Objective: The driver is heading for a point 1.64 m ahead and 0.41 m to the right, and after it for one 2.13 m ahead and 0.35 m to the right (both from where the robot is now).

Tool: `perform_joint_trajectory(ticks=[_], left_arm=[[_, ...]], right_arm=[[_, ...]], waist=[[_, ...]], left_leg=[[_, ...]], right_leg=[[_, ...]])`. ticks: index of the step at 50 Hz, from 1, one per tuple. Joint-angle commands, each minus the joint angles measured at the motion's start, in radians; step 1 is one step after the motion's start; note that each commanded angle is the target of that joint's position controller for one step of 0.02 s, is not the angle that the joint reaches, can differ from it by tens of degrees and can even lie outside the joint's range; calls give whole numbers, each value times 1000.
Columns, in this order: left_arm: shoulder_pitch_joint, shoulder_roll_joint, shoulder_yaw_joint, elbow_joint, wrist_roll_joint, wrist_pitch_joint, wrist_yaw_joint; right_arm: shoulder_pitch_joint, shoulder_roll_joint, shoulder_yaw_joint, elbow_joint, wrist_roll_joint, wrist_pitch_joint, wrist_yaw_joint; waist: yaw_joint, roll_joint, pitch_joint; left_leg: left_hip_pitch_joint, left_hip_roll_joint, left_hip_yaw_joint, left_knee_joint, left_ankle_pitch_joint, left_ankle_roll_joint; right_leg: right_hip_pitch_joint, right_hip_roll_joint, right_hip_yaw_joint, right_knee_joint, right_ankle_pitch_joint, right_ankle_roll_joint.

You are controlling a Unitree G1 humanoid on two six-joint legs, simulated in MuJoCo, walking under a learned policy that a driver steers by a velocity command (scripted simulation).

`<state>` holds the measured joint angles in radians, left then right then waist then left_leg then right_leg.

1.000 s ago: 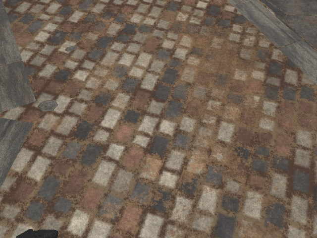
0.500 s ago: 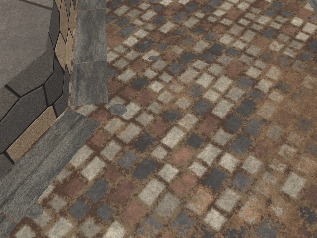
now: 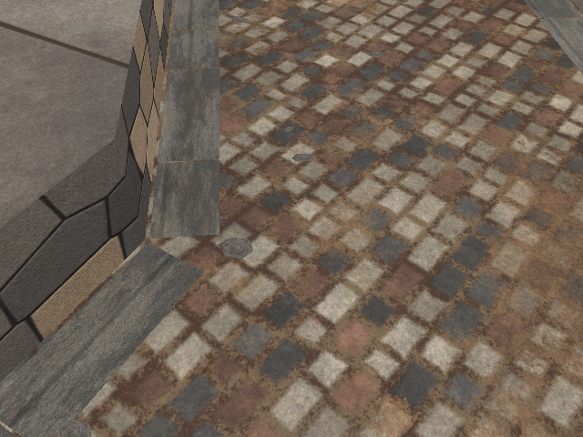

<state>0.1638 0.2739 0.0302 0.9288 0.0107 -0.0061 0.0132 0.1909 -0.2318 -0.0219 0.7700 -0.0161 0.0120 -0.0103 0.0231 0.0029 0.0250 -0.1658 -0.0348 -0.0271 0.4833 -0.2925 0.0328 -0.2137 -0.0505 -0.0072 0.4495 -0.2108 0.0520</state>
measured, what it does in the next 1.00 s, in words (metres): stands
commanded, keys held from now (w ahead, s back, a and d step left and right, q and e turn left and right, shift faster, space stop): no key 1.00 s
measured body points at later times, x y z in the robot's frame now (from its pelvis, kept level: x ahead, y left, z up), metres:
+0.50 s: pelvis +0.01 +0.00 +0.00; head +0.01 +0.00 +0.45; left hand +0.07 +0.27 -0.14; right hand +0.07 -0.26 -0.14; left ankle -0.02 +0.10 -0.74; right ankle +0.02 -0.15 -0.74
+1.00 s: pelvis +0.01 -0.01 +0.00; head +0.02 +0.00 +0.45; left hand +0.03 +0.25 -0.15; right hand +0.03 -0.25 -0.15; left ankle -0.02 +0.10 -0.74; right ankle +0.02 -0.15 -0.74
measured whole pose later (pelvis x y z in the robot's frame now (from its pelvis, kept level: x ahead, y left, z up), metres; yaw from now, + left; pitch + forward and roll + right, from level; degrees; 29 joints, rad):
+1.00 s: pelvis +0.01 -0.01 +0.00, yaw -1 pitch -1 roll +0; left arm 0.22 0.22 0.03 1.13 0.00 0.01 0.05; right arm 0.26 -0.21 -0.01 1.07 0.00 0.00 -0.03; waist 0.01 -0.01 0.03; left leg -0.14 -0.03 -0.01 0.45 -0.29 0.02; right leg -0.21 -0.05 0.01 0.45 -0.22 0.04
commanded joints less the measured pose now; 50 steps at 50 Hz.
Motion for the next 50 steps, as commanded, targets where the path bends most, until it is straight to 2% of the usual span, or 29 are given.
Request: perform_joint_trajectory(ticks=[1,10,26,50], left_arm=[[-19,113,22,-19,-3,-9,10],[-18,111,23,53,-6,1,23],[7,87,22,134,-8,10,35],[92,44,12,182,-11,13,43]], right_arm=[[0,-121,-35,-32,2,-12,-4],[23,-124,-37,58,7,-15,-10],[61,-114,-22,190,11,-19,-20],[117,-79,-5,283,15,-20,-23]], waist=[[-6,1,-45],[-4,11,-34],[-8,1,-4],[-15,-2,20]], left_leg=[[-22,89,-88,-98,259,27],[-23,76,-67,-108,275,17],[-36,62,-44,-127,214,8],[-51,51,-23,-135,176,3]], right_leg=[[53,-24,29,-34,159,-13],[68,-19,22,-35,159,-21],[60,-5,13,-48,135,-24],[42,6,10,-47,121,-29]])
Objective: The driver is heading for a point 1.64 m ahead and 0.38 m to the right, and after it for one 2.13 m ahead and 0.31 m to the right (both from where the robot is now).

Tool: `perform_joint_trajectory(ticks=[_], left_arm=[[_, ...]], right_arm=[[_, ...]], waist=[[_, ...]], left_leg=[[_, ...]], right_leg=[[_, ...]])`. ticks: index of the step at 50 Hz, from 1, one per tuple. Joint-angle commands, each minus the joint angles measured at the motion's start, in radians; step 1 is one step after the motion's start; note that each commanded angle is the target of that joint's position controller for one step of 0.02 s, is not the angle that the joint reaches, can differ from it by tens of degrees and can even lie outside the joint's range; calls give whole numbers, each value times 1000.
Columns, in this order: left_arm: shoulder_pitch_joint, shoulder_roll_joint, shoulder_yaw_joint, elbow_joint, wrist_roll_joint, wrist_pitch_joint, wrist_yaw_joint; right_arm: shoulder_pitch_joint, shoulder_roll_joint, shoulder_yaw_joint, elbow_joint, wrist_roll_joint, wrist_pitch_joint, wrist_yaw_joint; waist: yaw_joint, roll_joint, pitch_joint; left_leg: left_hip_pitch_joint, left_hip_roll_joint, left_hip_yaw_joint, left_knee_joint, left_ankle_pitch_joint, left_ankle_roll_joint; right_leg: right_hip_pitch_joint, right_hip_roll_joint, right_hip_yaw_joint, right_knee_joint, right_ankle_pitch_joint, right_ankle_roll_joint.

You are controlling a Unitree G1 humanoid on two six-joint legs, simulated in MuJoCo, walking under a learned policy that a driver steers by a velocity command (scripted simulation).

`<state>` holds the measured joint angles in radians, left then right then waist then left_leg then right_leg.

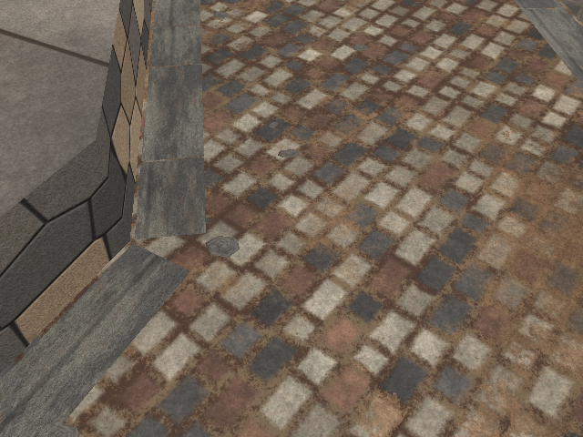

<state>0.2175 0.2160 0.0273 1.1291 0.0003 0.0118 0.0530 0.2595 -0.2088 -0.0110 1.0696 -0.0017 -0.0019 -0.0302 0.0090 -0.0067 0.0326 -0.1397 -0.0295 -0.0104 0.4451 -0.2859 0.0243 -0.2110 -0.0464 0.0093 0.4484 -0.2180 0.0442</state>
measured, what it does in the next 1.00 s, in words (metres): walks ahead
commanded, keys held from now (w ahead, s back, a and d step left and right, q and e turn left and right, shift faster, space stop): no key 0.58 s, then w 0.42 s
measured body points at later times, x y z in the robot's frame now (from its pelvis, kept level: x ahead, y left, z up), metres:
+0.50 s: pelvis +0.00 +0.00 +0.00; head +0.01 +0.00 +0.45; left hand +0.00 +0.24 -0.16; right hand +0.00 -0.24 -0.16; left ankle -0.03 +0.11 -0.74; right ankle +0.01 -0.15 -0.74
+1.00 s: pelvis +0.10 -0.06 +0.00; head +0.10 -0.08 +0.45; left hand +0.05 +0.19 -0.14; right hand +0.15 -0.32 -0.15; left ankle +0.05 +0.09 -0.65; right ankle +0.04 -0.14 -0.74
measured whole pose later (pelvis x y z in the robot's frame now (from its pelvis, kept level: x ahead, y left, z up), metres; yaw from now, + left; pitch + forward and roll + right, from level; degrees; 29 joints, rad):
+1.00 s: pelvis +0.10 -0.06 +0.00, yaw +0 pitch +1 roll +1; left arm 0.43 0.19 0.04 1.10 -0.01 -0.11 -0.01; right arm 0.28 -0.25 -0.05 1.00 0.04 -0.09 -0.01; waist 0.03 0.03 -0.02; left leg -0.47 0.04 -0.01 1.13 -0.27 0.08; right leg -0.11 0.02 -0.06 0.40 -0.30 -0.05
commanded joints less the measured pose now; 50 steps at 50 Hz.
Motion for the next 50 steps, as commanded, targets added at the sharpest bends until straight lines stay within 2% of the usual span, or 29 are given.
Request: perform_joint_trajectory(ticks=[1,29,30,31,32,33,34,35,36,37,38,39,40,41,42,43,44,45,46,47,48,49,50], left_arm=[[41,100,14,-17,0,-5,4],[102,67,11,-10,-4,-5,7],[120,54,8,0,-3,-4,7],[121,52,9,2,-8,-3,9],[114,56,12,-4,-13,-5,10],[91,55,13,-19,-12,-12,9],[57,39,10,-41,-11,-26,3],[32,19,4,-60,-13,-44,-7],[17,25,6,-74,-20,-62,-19],[8,34,9,-88,-29,-77,-29],[10,44,11,-99,-36,-91,-37],[25,50,14,-100,-39,-103,-44],[72,45,19,-81,-38,-111,-48],[170,43,29,-33,-33,-113,-50],[263,52,41,7,-24,-107,-51],[394,105,60,28,-20,-105,-47],[509,228,81,28,-23,-113,-55],[438,166,55,17,-5,-129,-58],[329,120,40,-19,-7,-139,-59],[252,101,30,-48,-8,-142,-66],[215,91,23,-63,-7,-139,-72],[219,64,13,-65,-4,-133,-73],[250,51,8,-58,0,-125,-70]], right_arm=[[50,-100,-16,-15,0,-6,-3],[111,-66,-11,9,3,-9,-6],[129,-58,-9,19,3,-7,-7],[135,-71,-15,20,9,-4,-11],[133,-103,-26,13,17,-2,-15],[143,-126,-34,5,23,-4,-16],[176,-156,-45,4,28,-12,-15],[190,-191,-60,2,32,-23,-14],[178,-188,-63,-7,28,-34,-13],[159,-171,-61,-18,23,-46,-11],[134,-158,-60,-31,28,-55,-8],[105,-155,-60,-44,38,-59,-6],[66,-159,-61,-56,46,-56,-3],[48,-161,-61,-62,49,-50,1],[44,-157,-59,-71,43,-49,3],[19,-104,-42,-85,30,-56,9],[26,-35,-26,-124,28,-76,7],[19,-61,-33,-130,46,-93,10],[-5,-79,-35,-138,59,-105,19],[-6,-90,-39,-131,53,-113,24],[-17,-110,-50,-128,40,-118,24],[-28,-127,-60,-127,32,-116,29],[-28,-116,-62,-123,30,-111,35]], waist=[[-1,8,13],[-4,7,31],[-5,13,6],[-9,27,19],[-15,58,48],[-27,90,93],[-47,146,125],[-59,197,153],[-54,195,178],[-45,187,190],[-29,167,183],[-9,142,164],[25,121,133],[63,97,91],[91,60,61],[141,-112,10],[148,-357,-44],[97,-227,1],[59,-127,85],[33,-78,98],[20,-56,103],[16,-66,93],[18,-85,78]], left_leg=[[-77,46,-39,-96,169,11],[-91,43,-27,-90,156,7],[-81,36,-21,-99,54,10],[-94,31,-28,-110,-125,25],[-122,50,-65,-129,-324,55],[-143,104,-141,-174,-479,91],[-131,192,-262,-237,-576,139],[-147,290,-397,-291,-601,198],[-138,348,-471,-318,-562,236],[-101,371,-489,-315,-495,244],[-61,367,-458,-298,-418,226],[-52,335,-388,-272,-341,193],[-102,276,-288,-234,-272,158],[-192,214,-204,-169,-223,134],[-271,157,-139,-64,-139,114],[-381,64,-18,247,-37,58],[-590,-47,39,560,-228,17],[-665,9,-80,761,-250,37],[-729,67,-101,825,-148,65],[-719,108,-84,809,-43,76],[-699,133,-71,750,34,77],[-652,149,-52,695,81,72],[-622,151,-29,662,107,61]], right_leg=[[39,2,-6,-46,128,-22],[28,9,-4,-37,125,-29],[38,24,-21,-32,39,-29],[15,52,-50,3,-95,-34],[-35,80,-81,59,-244,-43],[-114,89,-93,122,-314,-51],[-196,89,-105,220,-291,-56],[-235,53,-75,328,-238,-69],[-299,15,-35,406,-245,-88],[-361,-16,-3,442,-290,-106],[-381,-39,16,402,-312,-124],[-327,-41,5,292,-293,-136],[-177,-11,-44,150,-213,-138],[29,52,-110,53,-67,-120],[178,82,-110,37,-17,-99],[316,-66,120,-73,-109,-138],[429,-312,603,-263,-231,-284],[354,-376,744,-307,-362,-330],[295,-353,632,-301,-361,-302],[259,-297,495,-306,-277,-265],[239,-254,385,-312,-142,-234],[226,-205,278,-313,-3,-204],[227,-175,208,-309,110,-192]])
